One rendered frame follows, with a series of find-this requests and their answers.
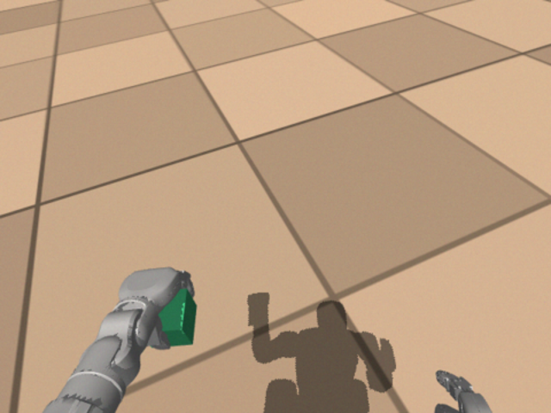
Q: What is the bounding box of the right robot hand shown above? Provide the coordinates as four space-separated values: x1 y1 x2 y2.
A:
435 370 492 413

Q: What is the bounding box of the left robot hand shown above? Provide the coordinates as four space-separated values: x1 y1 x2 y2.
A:
119 268 195 350

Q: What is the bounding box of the small box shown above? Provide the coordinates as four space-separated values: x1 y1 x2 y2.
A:
151 288 197 347

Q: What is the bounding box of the left robot arm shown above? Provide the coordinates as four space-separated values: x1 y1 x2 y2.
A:
42 297 158 413

